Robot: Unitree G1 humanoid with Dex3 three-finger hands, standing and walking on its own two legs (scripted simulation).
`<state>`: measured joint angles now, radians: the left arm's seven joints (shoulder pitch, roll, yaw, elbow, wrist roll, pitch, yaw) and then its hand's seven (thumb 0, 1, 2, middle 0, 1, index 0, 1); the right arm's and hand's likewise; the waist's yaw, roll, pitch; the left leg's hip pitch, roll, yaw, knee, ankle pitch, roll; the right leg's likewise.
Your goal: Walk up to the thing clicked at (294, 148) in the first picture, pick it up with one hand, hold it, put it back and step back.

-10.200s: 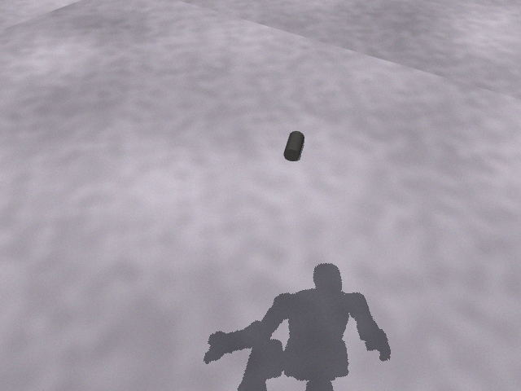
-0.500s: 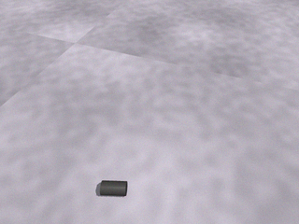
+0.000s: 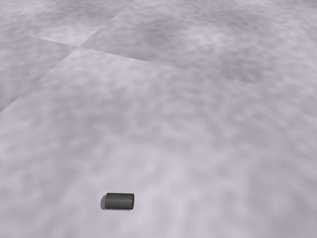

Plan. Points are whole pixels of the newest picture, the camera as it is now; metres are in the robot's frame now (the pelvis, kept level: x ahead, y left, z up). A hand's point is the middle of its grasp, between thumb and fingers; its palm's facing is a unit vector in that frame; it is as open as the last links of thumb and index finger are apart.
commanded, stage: stand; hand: left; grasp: from above
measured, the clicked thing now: (120, 201) +0.45 +0.23 -0.74
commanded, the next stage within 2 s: rise first in 0.26 s
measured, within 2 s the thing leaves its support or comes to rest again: neither
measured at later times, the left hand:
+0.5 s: hand out of the picture +0.12 +0.25 -0.16, palm faces +0.03 -0.94 -0.33, open 7.9 cm
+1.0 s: hand out of the picture +0.12 +0.26 -0.22, palm faces -0.16 -0.88 -0.44, open 13.8 cm
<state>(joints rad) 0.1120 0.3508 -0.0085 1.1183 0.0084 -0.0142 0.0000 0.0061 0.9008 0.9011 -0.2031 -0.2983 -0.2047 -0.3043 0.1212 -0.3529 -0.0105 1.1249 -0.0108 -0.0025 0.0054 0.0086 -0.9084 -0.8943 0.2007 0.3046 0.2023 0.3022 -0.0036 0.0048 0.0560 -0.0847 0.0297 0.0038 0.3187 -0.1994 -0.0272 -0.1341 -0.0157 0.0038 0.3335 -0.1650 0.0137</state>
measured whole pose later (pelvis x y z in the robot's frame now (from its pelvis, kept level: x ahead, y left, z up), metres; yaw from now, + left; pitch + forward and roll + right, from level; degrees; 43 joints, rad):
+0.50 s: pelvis -0.01 +0.00 -0.01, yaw +1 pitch +2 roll +0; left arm 0.00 0.32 0.07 1.08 0.01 -0.03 0.00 0.01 0.76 0.92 -0.18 -0.44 -0.18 -0.45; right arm 0.18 -0.32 -0.01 0.92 0.04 -0.04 -0.03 0.01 -0.91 -0.90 0.20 0.30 0.20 0.30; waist -0.01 0.01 0.06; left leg -0.26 0.02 -0.01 0.48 -0.25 -0.02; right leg -0.29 -0.02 -0.01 0.47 -0.21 0.02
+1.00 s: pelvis -0.01 +0.02 -0.08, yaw +1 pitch +15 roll -1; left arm 0.19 0.30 0.11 0.58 0.26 0.14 0.01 0.00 -0.48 0.99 -0.07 -1.09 -0.08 -1.09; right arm 0.20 -0.24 -0.05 0.61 0.01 -0.12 -0.03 0.01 -0.90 -0.90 0.20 0.30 0.20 0.30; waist -0.02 0.00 -0.08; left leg -0.80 0.01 -0.02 1.05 -0.51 0.00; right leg -0.82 -0.03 0.00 1.00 -0.45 0.04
